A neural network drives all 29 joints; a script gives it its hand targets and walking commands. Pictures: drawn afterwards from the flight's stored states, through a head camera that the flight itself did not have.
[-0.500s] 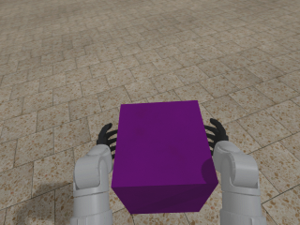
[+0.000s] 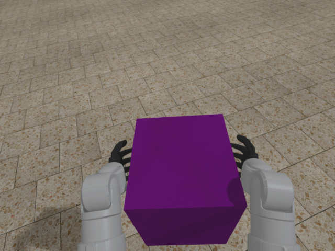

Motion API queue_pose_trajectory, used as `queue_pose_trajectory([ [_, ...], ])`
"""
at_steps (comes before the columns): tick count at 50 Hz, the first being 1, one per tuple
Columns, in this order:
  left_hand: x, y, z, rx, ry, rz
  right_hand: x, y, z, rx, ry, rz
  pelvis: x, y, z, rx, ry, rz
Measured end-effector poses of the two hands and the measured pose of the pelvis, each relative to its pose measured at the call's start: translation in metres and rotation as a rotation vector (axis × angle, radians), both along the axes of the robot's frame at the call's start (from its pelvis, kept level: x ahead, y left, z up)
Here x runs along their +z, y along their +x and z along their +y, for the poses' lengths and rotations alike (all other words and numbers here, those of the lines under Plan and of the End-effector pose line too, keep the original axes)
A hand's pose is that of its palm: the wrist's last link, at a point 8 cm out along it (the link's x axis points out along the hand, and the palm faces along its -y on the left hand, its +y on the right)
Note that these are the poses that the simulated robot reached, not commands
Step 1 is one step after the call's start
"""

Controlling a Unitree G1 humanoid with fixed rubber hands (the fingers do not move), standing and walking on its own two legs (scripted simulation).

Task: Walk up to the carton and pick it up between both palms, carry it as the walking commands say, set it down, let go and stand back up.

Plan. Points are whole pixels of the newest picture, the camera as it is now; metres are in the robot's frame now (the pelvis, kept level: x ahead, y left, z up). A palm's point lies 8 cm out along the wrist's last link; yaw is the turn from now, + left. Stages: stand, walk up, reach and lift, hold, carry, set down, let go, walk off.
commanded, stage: carry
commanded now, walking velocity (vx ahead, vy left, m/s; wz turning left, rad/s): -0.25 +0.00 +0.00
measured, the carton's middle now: (182, 183) +0.29 +0.00 +0.02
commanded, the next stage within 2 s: none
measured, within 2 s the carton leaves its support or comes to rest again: neither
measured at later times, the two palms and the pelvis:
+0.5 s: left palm (116, 177) +0.27 +0.15 +0.09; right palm (251, 173) +0.27 -0.14 +0.09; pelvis -0.01 +0.00 +0.00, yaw +0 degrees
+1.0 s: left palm (123, 197) +0.24 +0.13 +0.05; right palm (258, 190) +0.25 -0.16 +0.06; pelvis -0.06 -0.02 +0.00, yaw -2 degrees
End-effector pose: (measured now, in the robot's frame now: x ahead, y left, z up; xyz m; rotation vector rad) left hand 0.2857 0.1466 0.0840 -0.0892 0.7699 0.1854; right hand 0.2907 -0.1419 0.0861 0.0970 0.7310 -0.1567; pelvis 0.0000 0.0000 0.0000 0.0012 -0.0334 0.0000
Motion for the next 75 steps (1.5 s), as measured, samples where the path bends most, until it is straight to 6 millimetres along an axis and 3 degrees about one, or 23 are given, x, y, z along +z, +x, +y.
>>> queue_pose_trajectory([
  [16, 0.002, -0.017, 0.003, 0.001, -0.006, 0.005, 0.003, -0.017, 0.003, 0.000, -0.005, 0.003, -0.001, -0.013, 0.003, -0.002, -0.006, -0.019],
  [27, 0.002, -0.016, -0.002, -0.005, -0.005, 0.008, 0.003, -0.017, -0.002, -0.007, -0.004, 0.005, -0.001, -0.013, 0.000, -0.004, -0.004, -0.019],
  [36, -0.006, -0.009, 0.009, -0.022, -0.040, 0.016, 0.006, -0.016, 0.009, -0.027, -0.037, 0.012, -0.002, -0.011, 0.013, -0.004, -0.026, -0.006],
  [44, -0.017, -0.024, 0.007, 0.021, -0.061, 0.031, 0.001, -0.017, 0.007, 0.002, -0.042, 0.027, -0.001, -0.030, -0.001, -0.028, -0.042, 0.062],
  [51, -0.030, -0.049, -0.019, 0.012, -0.027, 0.070, -0.024, -0.047, -0.019, 0.000, -0.020, 0.066, -0.004, -0.058, -0.022, -0.033, -0.037, 0.078],
  [57, -0.010, -0.051, -0.033, -0.037, -0.019, -0.007, -0.003, -0.061, -0.033, -0.046, -0.017, -0.012, 0.000, -0.067, -0.021, -0.013, -0.009, 0.069],
  [61, -0.009, -0.056, -0.031, -0.053, -0.035, -0.018, 0.002, -0.072, -0.031, -0.061, -0.033, -0.024, 0.000, -0.074, -0.016, -0.004, -0.013, 0.061],
  [75, 0.004, -0.121, -0.022, -0.004, -0.033, -0.044, 0.012, -0.123, -0.022, -0.011, -0.029, -0.051, 0.000, -0.127, -0.021, 0.002, -0.004, 0.007],
])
